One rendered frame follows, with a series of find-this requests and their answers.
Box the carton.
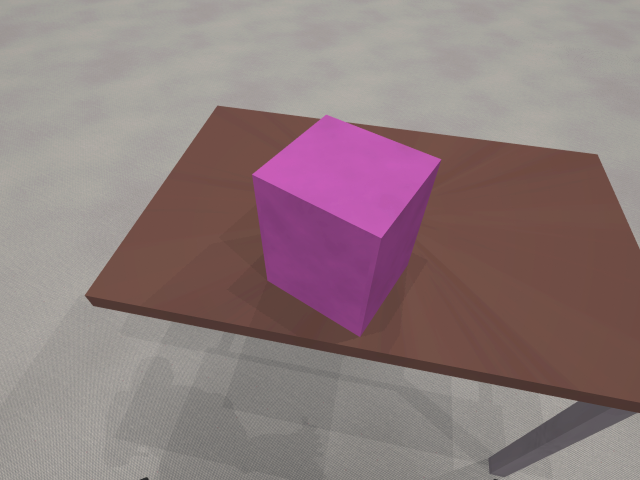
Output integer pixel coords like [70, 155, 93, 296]
[252, 115, 441, 337]

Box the table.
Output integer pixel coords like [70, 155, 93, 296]
[85, 106, 640, 477]

